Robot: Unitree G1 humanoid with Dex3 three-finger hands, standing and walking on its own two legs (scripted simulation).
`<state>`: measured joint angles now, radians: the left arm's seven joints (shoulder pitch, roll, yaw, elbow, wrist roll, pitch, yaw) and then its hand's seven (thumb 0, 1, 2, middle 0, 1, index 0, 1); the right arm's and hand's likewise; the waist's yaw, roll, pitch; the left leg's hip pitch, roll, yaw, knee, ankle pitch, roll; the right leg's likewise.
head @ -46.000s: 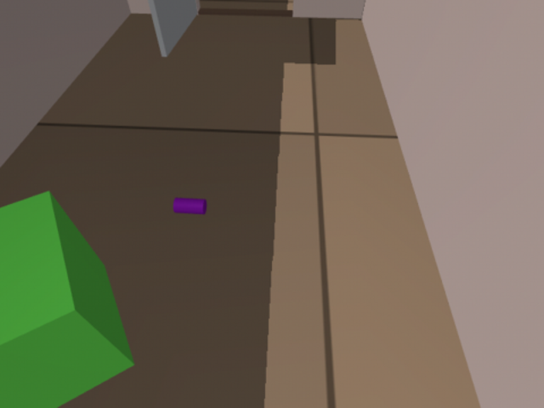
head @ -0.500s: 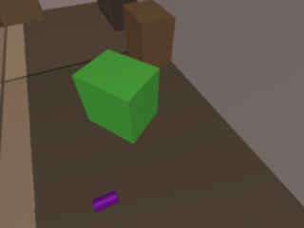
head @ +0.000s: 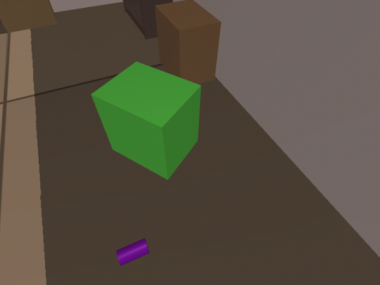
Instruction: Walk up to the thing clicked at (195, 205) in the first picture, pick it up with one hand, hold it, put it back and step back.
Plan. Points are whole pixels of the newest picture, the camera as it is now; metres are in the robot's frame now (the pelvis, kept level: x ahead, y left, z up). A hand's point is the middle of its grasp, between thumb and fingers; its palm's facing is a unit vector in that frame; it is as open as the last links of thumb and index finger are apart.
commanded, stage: stand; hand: left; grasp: from above
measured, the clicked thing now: (133, 251) +0.37 +0.27 -0.75
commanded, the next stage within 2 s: rise first in 0.78 s
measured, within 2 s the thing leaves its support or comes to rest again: neither
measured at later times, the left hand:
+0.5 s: hand out of the picture +0.07 +0.25 -0.16, palm faces -0.03 -0.94 -0.34, open 7.4 cm
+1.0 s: hand out of the picture +0.11 +0.25 -0.16, palm faces +0.04 -0.94 -0.33, open 7.7 cm
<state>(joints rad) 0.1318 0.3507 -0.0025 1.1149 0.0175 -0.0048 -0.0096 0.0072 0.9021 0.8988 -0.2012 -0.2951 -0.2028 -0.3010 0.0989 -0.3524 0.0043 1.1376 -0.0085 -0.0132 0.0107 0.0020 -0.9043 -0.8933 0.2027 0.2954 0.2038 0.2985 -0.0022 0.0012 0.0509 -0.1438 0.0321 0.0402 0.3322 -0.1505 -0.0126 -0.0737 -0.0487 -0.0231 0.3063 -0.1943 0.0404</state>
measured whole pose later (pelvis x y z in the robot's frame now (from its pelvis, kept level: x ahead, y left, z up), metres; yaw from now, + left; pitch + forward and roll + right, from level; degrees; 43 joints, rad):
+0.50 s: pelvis +0.00 +0.00 +0.00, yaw +0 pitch -2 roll +0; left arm 0.13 0.35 0.00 1.11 0.02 0.00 -0.01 0.01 0.90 0.90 -0.20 -0.30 -0.20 -0.30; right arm 0.10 -0.35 0.00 1.13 -0.01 -0.01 0.01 0.00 -0.90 -0.89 0.20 0.30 0.20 0.30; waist 0.00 0.00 0.05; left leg -0.14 0.03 0.04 0.33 -0.15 -0.01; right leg -0.07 -0.05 -0.03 0.31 -0.20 0.04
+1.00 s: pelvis -0.01 +0.00 -0.01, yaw +1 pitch +1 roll +0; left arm 0.04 0.33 0.06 1.07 0.00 -0.03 0.01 0.01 0.80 0.94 -0.20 -0.40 -0.19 -0.41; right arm 0.17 -0.33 0.01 0.92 0.05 -0.04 -0.03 0.00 -0.94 -0.91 0.20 0.30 0.20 0.30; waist -0.01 0.00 0.06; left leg -0.27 0.03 0.02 0.44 -0.19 -0.01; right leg -0.20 -0.05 -0.04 0.42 -0.24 0.04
